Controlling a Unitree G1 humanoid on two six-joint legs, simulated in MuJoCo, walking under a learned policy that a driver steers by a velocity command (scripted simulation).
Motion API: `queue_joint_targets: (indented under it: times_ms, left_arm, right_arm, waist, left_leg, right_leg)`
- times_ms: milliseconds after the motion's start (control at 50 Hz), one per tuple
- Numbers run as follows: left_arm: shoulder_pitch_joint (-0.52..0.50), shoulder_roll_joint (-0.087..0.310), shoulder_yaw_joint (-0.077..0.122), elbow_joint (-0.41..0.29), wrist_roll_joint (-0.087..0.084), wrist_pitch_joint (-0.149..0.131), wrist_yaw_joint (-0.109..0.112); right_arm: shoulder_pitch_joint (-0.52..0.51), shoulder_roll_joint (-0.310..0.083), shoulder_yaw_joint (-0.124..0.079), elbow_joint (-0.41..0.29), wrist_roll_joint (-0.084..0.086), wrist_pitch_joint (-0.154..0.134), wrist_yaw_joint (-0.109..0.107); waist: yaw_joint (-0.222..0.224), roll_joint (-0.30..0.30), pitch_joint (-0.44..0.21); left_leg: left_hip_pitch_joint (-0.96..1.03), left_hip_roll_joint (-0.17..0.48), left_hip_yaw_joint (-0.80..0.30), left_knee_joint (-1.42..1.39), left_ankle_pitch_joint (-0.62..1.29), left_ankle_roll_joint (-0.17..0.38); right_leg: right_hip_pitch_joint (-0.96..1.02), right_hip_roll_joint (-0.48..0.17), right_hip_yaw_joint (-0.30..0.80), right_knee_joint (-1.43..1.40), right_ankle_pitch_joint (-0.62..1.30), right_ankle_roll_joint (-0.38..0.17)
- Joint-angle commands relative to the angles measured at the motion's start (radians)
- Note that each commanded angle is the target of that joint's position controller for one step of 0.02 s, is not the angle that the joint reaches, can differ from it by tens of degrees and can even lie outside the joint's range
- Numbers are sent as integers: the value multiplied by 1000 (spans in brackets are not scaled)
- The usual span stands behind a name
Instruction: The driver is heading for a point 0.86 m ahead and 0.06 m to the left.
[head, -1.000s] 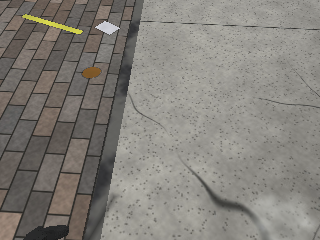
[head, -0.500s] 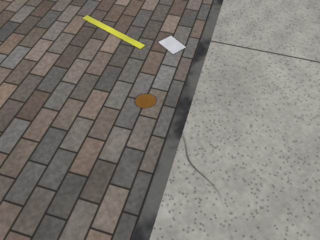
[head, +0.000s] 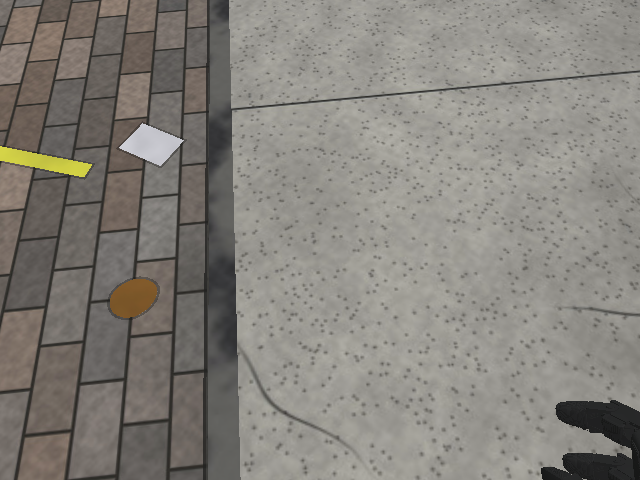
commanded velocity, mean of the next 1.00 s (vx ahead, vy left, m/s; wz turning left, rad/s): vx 0.02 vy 0.00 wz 0.13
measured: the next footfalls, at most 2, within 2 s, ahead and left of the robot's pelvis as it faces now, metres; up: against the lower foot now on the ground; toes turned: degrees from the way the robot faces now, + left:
left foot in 0.26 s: +0.18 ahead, +0.17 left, +0.00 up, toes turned -17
right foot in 0.66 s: +0.11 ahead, -0.04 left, +0.00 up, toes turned +14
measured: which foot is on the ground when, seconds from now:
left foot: up 0.00-0.24, down 0.26-0.66, up 0.68-1.00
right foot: down 0.00-0.32, up 0.34-0.64, down 0.66-1.00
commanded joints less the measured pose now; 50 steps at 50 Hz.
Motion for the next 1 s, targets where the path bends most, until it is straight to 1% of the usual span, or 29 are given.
queue_joint_targets:
  times_ms: [20,80,140,200,240,260,280,300,320,340,360,380,460,540,600,640,660,680,700,720,740,780,840,880,900,920,940,960,1000]
  left_arm:
    - [-36,186,58,-106,-4,8,36]
    - [-62,178,58,-123,-8,29,44]
    - [-78,156,50,-133,2,40,38]
    - [-86,108,21,-134,16,38,27]
    - [-99,50,-11,-121,20,32,16]
    - [-38,-7,-31,-87,34,25,9]
    - [62,0,-31,-67,55,20,9]
    - [29,52,-16,-84,56,13,10]
    - [-43,93,-6,-82,54,5,17]
    - [-115,105,1,-86,50,0,20]
    - [-151,96,5,-88,44,2,23]
    - [-149,88,6,-91,37,1,24]
    - [-175,54,8,-82,10,-21,26]
    - [-167,40,10,-51,-10,-36,21]
    - [-128,42,16,-20,-17,-40,8]
    - [-54,62,29,18,-14,-40,6]
    - [-44,98,40,29,-8,-35,10]
    - [-89,166,46,5,18,-24,16]
    - [-142,178,46,-18,76,-30,8]
    - [-196,137,36,-36,73,-38,13]
    - [-224,91,22,-38,54,-42,20]
    - [-202,74,9,-25,20,-40,29]
    - [-87,85,2,12,23,-32,22]
    - [-81,46,-19,34,21,-33,10]
    - [-111,44,-25,36,13,-34,0]
    - [-110,90,-10,37,1,-29,-6]
    - [-74,158,12,45,-6,-22,-9]
    - [-43,198,25,52,-9,-16,-10]
    - [-38,204,31,54,-21,-11,-9]
  right_arm:
    - [62,-79,-30,-18,7,1,-5]
    - [50,-88,-34,-9,13,5,-6]
    - [59,-101,-39,2,11,-5,-1]
    - [94,-113,-36,15,2,-23,13]
    - [134,-80,-23,23,-9,-37,30]
    - [115,-68,-11,16,-29,-39,37]
    - [53,-120,-11,-8,-41,-36,32]
    - [26,-115,-2,-6,-45,-31,29]
    - [15,-118,-7,-18,-22,-24,29]
    - [61,-161,-21,-11,1,-15,26]
    - [106,-227,-42,-8,21,-7,21]
    - [130,-261,-56,-11,28,-1,14]
    - [247,-230,-71,-10,27,12,-3]
    - [225,-211,-90,-33,47,43,-18]
    - [190,-209,-101,-61,51,65,-22]
    - [153,-203,-100,-80,68,66,-22]
    - [179,-173,-91,-81,69,66,-24]
    - [262,-112,-75,-74,56,66,-20]
    - [267,-190,-100,-87,47,52,-18]
    - [270,-257,-118,-77,37,48,-13]
    - [284,-265,-122,-53,31,52,-15]
    - [310,-198,-103,-32,21,64,-18]
    - [223,-142,-71,-72,26,53,-23]
    - [199,-91,-47,-75,10,50,-27]
    - [197,-67,-34,-76,-5,50,-25]
    - [163,-61,-29,-85,-8,47,-24]
    - [134,-89,-36,-94,2,44,-26]
    - [128,-116,-44,-96,13,41,-29]
    - [140,-131,-49,-95,28,37,-32]
  waist:
    - [-61,-31,-266]
    - [-48,-91,-244]
    - [-30,-148,-238]
    - [-11,-169,-273]
    - [-40,-148,-263]
    - [-20,-73,-246]
    - [73,118,-207]
    - [85,217,-131]
    - [48,177,-88]
    - [0,148,-88]
    - [-26,149,-87]
    - [-36,163,-84]
    - [-91,190,-165]
    - [-80,151,-250]
    - [-64,181,-249]
    - [-21,182,-240]
    - [-32,140,-243]
    - [-94,-107,-249]
    - [-100,-211,-172]
    - [-116,-150,-134]
    - [-120,-83,-121]
    - [-104,-75,-114]
    - [-43,-82,-120]
    - [-48,-93,-145]
    - [-63,-114,-152]
    - [-45,-146,-131]
    - [-21,-172,-112]
    - [-12,-183,-110]
    - [-22,-186,-122]
  left_leg:
    - [3,-28,-6,-137,63,-33]
    - [32,-38,-14,-224,137,-46]
    - [81,-24,-6,-303,157,-42]
    - [165,22,34,-376,179,-20]
    - [314,46,50,-571,333,21]
    - [371,113,-41,-682,440,51]
    - [331,226,-200,-714,528,114]
    - [183,281,-316,-769,391,230]
    - [145,234,-319,-778,235,213]
    - [164,193,-299,-771,157,178]
    - [191,177,-316,-763,128,169]
    - [231,184,-355,-757,124,180]
    - [482,208,-474,-710,384,244]
    - [571,176,-466,-661,564,221]
    - [479,136,-473,-678,495,199]
    - [366,88,-459,-669,342,157]
    - [239,28,-406,-608,147,111]
    - [58,-109,-227,-385,-100,61]
    - [-55,-102,-137,-188,-190,16]
    - [-50,-27,-98,-43,-136,-11]
    - [-37,-16,-80,10,-66,-20]
    - [-78,-24,-60,147,4,-39]
    - [-89,-22,-14,129,-5,-68]
    - [-13,18,-24,-53,4,-75]
    - [61,60,33,-181,12,-82]
    - [123,52,85,-274,-1,-88]
    - [143,16,119,-315,-12,-93]
    - [144,-7,122,-350,-6,-91]
    - [152,-22,90,-458,14,-70]
  right_leg:
    - [232,-233,373,-123,130,-115]
    - [188,-202,391,-125,-30,-85]
    - [184,-195,398,-99,-68,-73]
    - [210,-229,383,-23,85,-79]
    - [168,-210,352,6,63,-47]
    - [160,-162,296,37,-85,8]
    - [163,-59,163,162,-370,69]
    - [177,-53,92,131,-382,119]
    - [202,-80,68,83,-287,130]
    - [201,-73,45,67,-235,128]
    - [182,-59,19,87,-234,128]
    - [135,-51,1,101,-259,133]
    - [-54,-24,34,277,-465,157]
    - [-38,-24,48,233,-415,178]
    - [104,-10,33,65,-328,165]
    - [265,-36,14,-153,-146,141]
    - [401,-130,62,-207,-66,108]
    - [492,-354,286,-210,-18,4]
    - [336,-507,409,-213,115,-106]
    - [291,-511,339,-207,160,-126]
    - [274,-435,237,-179,148,-93]
    - [309,-366,137,-125,276,-75]
    - [361,-354,100,-103,504,-134]
    - [391,-337,107,-90,485,-137]
    - [375,-316,95,-93,469,-121]
    - [335,-295,96,-92,468,-113]
    - [322,-293,126,-85,475,-116]
    - [339,-305,171,-78,491,-125]
    - [390,-328,265,-69,488,-132]
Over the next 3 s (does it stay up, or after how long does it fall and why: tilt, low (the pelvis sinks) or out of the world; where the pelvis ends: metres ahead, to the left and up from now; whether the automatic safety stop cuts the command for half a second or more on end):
stays up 0.51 -0.03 0.00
